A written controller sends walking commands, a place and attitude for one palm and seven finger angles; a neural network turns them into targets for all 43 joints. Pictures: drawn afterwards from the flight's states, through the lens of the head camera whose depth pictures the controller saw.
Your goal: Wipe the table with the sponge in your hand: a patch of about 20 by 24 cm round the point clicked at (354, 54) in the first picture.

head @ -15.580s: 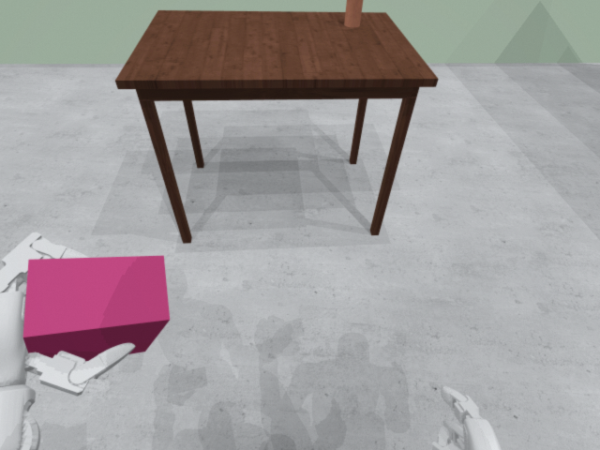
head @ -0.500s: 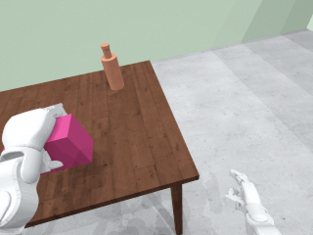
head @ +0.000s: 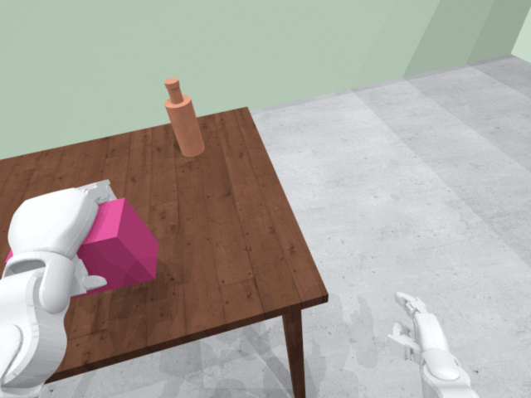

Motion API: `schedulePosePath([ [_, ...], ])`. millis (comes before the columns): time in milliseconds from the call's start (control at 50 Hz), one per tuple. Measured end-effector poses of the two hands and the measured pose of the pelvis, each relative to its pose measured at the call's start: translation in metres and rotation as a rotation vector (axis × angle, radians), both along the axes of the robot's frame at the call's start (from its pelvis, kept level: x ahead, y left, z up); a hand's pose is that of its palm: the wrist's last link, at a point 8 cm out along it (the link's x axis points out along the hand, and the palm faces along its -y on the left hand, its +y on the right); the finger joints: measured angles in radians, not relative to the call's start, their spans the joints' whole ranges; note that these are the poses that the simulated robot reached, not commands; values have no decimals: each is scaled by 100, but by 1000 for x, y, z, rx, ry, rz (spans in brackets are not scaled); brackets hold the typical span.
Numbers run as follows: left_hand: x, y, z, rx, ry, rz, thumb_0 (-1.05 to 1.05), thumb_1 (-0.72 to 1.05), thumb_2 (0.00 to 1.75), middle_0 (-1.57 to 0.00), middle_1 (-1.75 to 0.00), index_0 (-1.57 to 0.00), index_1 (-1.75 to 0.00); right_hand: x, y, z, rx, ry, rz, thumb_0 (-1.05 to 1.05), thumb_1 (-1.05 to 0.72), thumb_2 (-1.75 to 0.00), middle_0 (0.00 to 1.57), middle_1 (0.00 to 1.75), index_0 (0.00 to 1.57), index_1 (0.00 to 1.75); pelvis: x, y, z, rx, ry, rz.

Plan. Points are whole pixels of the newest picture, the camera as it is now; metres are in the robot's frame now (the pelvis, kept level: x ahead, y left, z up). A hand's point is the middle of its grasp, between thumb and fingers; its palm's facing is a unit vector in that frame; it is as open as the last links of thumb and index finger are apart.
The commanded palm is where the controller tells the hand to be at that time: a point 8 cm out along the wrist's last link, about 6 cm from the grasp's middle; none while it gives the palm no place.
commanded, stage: move the sponge above the wiping area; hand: left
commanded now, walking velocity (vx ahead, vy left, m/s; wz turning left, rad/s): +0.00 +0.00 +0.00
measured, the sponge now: (98, 257) +0.23 +0.29 +0.13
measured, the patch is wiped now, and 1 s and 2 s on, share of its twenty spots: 0.00 0.00 0.00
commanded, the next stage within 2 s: none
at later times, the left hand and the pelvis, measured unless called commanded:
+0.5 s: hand (88, 245) +0.23 +0.29 +0.15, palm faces +0.10 -0.05 -0.99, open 10.7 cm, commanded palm +0.20 +0.29 +0.22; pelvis +0.00 +0.00 +0.00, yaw +0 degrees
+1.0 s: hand (90, 247) +0.24 +0.30 +0.14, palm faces +0.08 -0.07 -0.99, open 10.6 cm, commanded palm +0.21 +0.29 +0.21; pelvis +0.01 +0.01 +0.00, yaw +0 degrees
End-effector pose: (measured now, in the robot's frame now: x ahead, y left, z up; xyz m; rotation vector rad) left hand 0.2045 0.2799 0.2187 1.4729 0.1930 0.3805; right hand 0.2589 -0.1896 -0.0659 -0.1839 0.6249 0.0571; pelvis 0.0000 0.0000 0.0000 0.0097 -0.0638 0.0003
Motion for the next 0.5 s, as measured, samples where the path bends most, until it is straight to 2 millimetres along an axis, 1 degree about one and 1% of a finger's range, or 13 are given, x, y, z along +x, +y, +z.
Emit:
schedulePosePath([
  [100, 1, 3, 1, -8, -13, 22, -1, -54, 103, -67, -132, -69, -132, -2, -4, -1, 6, 0, -14, 2, -90, -90, 20, 30, 20, 30, 0, -2, 0, 0, -1, -2],
  [320, 4, 3, -12, -4, 48, 20, -1, -54, 103, -67, -132, -69, -131, -7, -9, -5, 2, 9, -23, 2, -90, -90, 20, 30, 20, 30, 1, -3, -1, 2, 2, -1],
  [420, 5, 3, -14, -3, 39, 6, -1, -54, 103, -67, -132, -69, -131, -8, -9, -6, -2, 16, -24, 2, -90, -90, 20, 30, 20, 30, 3, -3, 0, 0, 1, -1],
  [500, 6, 7, -14, 0, 34, 18, -1, -54, 103, -67, -131, -69, -131, -8, -9, -7, -1, 22, -24, 2, -90, -90, 20, 30, 20, 30, 4, -2, 0, -1, 2, -2],
])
